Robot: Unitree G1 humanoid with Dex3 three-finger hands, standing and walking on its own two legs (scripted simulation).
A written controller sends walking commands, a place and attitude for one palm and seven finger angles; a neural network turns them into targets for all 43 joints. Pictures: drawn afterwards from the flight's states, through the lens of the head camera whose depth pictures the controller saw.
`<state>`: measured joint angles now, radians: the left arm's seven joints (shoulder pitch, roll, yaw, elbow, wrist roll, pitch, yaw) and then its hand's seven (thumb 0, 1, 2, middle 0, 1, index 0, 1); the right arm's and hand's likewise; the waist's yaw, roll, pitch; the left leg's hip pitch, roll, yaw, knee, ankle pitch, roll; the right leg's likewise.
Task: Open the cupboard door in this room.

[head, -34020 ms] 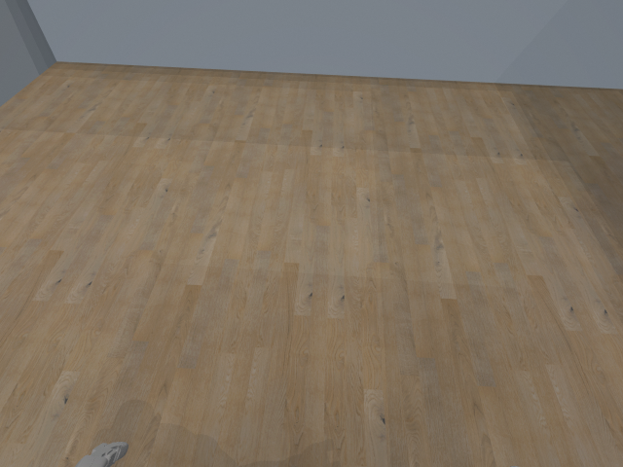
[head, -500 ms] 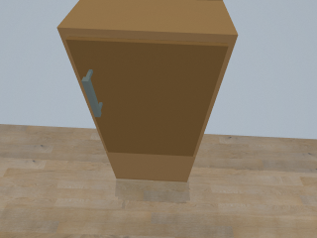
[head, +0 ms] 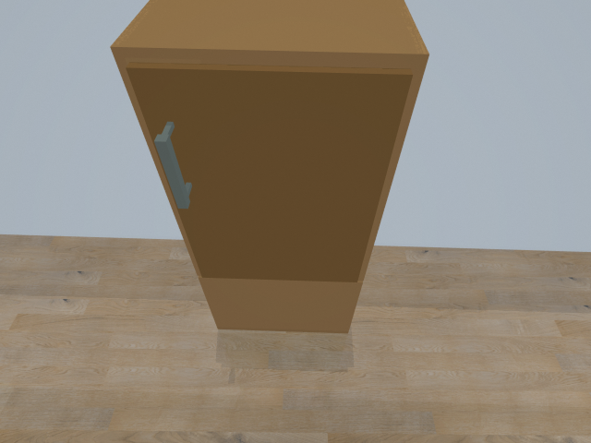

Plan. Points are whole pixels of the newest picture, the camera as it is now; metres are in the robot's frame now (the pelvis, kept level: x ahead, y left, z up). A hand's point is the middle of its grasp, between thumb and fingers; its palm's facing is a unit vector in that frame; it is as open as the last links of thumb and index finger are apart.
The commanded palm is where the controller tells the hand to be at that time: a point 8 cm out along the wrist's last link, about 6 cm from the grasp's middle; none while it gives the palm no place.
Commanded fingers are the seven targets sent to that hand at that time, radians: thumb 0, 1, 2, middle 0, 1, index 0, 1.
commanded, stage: raise the hand with hooked fingers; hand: left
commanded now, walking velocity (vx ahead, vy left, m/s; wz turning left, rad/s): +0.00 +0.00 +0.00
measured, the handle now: (176, 167) +0.54 +0.25 +0.05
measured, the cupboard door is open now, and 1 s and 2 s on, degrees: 0 0 0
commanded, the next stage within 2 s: none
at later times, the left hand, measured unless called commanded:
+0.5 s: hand out of the picture +0.12 +0.20 -0.05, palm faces +0.12 -0.99 -0.02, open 8.9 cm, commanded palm +0.13 +0.25 -0.02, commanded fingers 0.00 0.32 0.65 -0.24 -0.68 -0.24 -0.68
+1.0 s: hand (111, 383) +0.19 +0.24 +0.01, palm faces +0.06 -0.99 -0.08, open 12.0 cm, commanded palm +0.16 +0.29 +0.02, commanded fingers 0.00 -0.27 0.40 -0.28 -1.05 -0.28 -1.05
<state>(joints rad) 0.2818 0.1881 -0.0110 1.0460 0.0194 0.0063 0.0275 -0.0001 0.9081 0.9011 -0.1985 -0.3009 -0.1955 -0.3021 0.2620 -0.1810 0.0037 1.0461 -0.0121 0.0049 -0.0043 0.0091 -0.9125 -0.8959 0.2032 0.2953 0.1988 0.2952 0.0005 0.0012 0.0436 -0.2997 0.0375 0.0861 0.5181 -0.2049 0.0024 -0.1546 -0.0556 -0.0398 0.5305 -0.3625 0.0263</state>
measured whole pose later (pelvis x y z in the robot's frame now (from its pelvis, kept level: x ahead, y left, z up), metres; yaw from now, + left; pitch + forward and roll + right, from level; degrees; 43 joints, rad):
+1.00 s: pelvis -0.04 +0.00 -0.06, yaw +1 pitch +10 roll -3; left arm 0.28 0.31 0.33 0.12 -0.35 -0.36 -0.39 0.00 -0.04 0.50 -0.26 -0.91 -0.26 -0.91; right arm 0.29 -0.27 -0.01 0.62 0.04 -0.23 -0.08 0.02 -0.90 -0.90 0.21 0.30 0.20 0.30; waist 0.00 0.04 -0.09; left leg -0.83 0.08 0.01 0.99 -0.34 0.00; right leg -0.64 -0.03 -0.08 0.99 -0.52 0.02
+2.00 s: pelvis -0.03 +0.00 -0.03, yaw +1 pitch +6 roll -2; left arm -0.05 0.43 0.44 0.37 -0.36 -0.20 -0.50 -0.02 -0.50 0.30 -0.30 -1.20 -0.30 -1.20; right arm 0.29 -0.28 0.04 0.57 0.06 -0.19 -0.09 0.02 -0.90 -0.90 0.21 0.30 0.20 0.30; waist 0.00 0.03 -0.05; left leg -0.62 0.08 0.02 0.79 -0.28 0.00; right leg -0.43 -0.02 -0.08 0.77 -0.43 0.01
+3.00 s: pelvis -0.03 +0.01 -0.04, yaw +0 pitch +12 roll -3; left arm -0.59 0.56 0.45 0.92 -0.25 -0.27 -0.54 -0.02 -0.50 0.30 -0.30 -1.20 -0.30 -1.20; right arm 0.33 -0.29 0.04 0.62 0.05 -0.08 -0.09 0.01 -0.90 -0.90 0.21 0.30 0.20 0.30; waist -0.05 0.02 -0.06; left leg -0.80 0.08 0.02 0.89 -0.30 0.01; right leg -0.61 -0.02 -0.07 0.86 -0.45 0.02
